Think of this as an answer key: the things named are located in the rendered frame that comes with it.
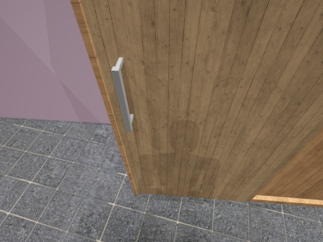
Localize wardrobe door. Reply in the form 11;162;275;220
80;0;323;202
257;128;323;200

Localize handle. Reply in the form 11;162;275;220
111;57;134;132

